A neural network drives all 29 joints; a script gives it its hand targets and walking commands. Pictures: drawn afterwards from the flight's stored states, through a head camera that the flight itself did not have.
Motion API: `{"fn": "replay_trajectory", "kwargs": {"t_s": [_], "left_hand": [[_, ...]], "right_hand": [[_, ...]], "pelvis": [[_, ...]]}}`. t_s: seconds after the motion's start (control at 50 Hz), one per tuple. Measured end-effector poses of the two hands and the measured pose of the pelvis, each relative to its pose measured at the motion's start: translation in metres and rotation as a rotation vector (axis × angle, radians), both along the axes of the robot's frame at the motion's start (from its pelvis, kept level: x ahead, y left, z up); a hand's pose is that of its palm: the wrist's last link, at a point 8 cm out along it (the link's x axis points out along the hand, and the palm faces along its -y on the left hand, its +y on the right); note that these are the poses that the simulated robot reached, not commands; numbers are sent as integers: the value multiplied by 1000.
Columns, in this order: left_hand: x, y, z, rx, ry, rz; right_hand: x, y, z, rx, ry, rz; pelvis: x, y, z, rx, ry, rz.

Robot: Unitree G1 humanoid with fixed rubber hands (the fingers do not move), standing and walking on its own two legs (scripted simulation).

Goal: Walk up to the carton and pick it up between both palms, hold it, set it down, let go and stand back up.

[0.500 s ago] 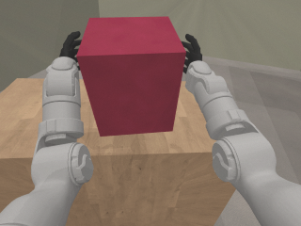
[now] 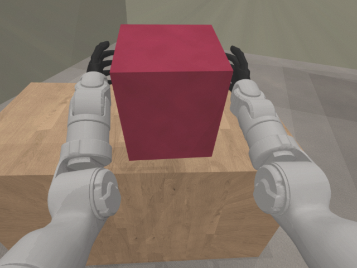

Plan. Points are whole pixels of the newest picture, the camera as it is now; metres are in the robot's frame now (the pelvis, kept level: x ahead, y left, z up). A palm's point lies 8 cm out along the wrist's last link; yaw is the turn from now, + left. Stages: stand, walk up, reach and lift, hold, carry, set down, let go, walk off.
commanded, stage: set down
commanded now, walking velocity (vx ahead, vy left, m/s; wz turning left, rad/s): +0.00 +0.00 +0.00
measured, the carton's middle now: (169, 94) +0.45 +0.03 +0.22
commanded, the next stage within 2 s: none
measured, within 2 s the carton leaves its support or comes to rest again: neither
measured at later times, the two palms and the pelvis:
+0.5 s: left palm (106, 94) +0.44 +0.17 +0.22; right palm (233, 92) +0.43 -0.13 +0.23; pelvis +0.02 +0.00 +0.00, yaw +0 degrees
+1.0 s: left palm (105, 96) +0.45 +0.18 +0.21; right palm (229, 94) +0.44 -0.12 +0.22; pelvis +0.02 -0.01 +0.00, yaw -1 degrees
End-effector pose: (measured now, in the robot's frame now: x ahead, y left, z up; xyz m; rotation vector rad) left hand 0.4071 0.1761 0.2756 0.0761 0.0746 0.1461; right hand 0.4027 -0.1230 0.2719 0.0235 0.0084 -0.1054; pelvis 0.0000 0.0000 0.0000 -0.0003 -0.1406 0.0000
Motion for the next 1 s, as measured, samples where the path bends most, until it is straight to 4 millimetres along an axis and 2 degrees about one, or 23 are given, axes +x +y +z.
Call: {"fn": "replay_trajectory", "kwargs": {"t_s": [0.1,0.18,0.32,0.48,0.6,0.8,1.0], "left_hand": [[7,5,-3,-17,0,3],[15,7,-13,-36,20,-2],[27,3,-35,-40,18,-10],[31,-4,-55,-24,45,-6],[31,-5,-56,-19,49,5],[32,1,-49,-45,48,18],[39,1,-66,-76,74,4]], "right_hand": [[7,5,0,2,-2,2],[14,6,-4,-11,16,-2],[24,4,-16,-19,12,-8],[30,-3,-35,-15,37,-3],[33,-5,-44,-5,38,6],[37,1,-40,-8,36,17],[40,1,-49,-3,56,0]], "pelvis": [[2,0,1,0,18,-4],[6,-1,1,1,22,-5],[16,-2,0,-4,31,-9],[24,-2,-1,-7,30,-9],[24,-2,-1,-5,39,-6],[22,-5,0,2,61,-3],[19,-6,1,5,69,-14]]}}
